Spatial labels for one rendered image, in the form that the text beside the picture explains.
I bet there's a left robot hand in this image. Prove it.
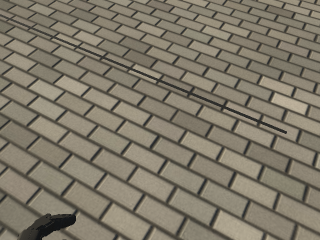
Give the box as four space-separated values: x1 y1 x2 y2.
17 213 76 240

